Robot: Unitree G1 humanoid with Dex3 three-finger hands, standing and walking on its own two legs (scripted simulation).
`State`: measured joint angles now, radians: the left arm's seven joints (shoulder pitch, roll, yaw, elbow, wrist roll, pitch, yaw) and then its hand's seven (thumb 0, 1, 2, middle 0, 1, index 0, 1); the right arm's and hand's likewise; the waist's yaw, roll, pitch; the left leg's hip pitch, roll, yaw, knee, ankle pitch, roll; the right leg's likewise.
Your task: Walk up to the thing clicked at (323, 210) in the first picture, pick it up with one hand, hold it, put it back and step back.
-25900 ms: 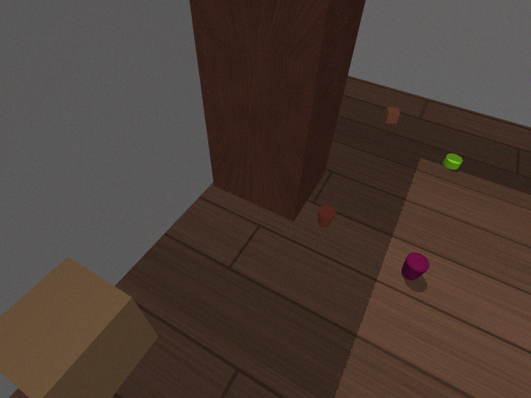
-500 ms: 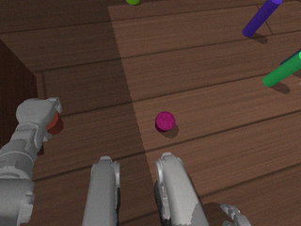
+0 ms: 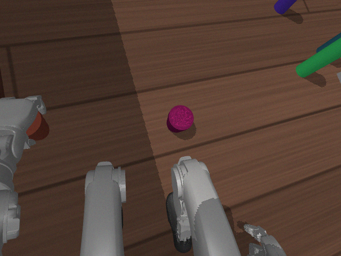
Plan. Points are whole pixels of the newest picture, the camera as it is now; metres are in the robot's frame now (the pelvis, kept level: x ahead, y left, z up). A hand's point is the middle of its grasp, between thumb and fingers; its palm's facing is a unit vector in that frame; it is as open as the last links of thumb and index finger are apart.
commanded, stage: crouch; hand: left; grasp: from above
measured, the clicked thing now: (31, 126) +0.42 +0.32 -0.21
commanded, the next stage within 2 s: lower in 0.28 s
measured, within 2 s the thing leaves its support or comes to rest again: rests again in 1.28 s
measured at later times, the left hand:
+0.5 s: hand (31, 131) +0.41 +0.33 -0.22, palm faces -0.47 -0.07 -0.88, open 9.7 cm
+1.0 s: hand (41, 134) +0.42 +0.32 -0.29, palm faces -0.46 -0.10 -0.88, open 9.7 cm
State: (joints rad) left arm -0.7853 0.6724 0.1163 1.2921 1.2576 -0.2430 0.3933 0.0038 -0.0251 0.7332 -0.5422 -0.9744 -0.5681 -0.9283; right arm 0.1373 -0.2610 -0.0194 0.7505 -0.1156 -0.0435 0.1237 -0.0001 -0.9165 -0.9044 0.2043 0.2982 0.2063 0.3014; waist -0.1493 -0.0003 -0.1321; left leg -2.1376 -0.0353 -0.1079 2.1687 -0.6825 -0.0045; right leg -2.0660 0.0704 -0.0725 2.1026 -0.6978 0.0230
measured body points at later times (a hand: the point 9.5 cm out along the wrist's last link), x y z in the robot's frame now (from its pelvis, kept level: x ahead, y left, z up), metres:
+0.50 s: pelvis +0.00 +0.00 -0.05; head +0.23 +0.07 +0.33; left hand +0.43 +0.33 -0.17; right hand +0.07 -0.27 -0.17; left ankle +0.07 +0.12 -0.37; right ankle +0.09 -0.12 -0.37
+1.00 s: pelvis +0.00 +0.00 -0.09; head +0.25 +0.08 +0.28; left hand +0.44 +0.33 -0.24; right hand +0.07 -0.28 -0.19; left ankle +0.07 +0.12 -0.37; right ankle +0.09 -0.12 -0.37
